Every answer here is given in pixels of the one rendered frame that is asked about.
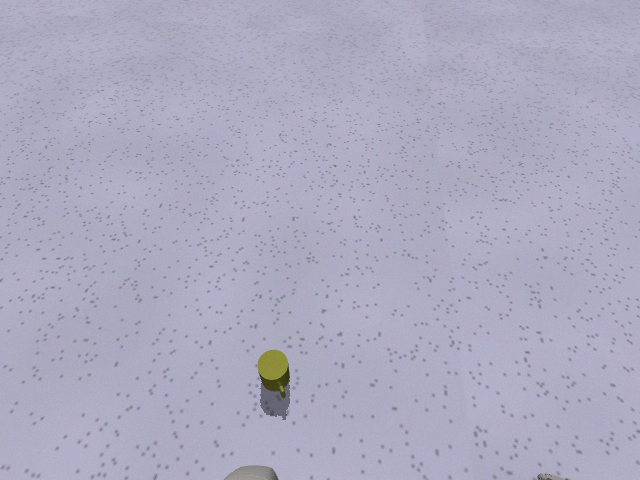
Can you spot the mug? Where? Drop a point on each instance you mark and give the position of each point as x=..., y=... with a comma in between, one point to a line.
x=274, y=371

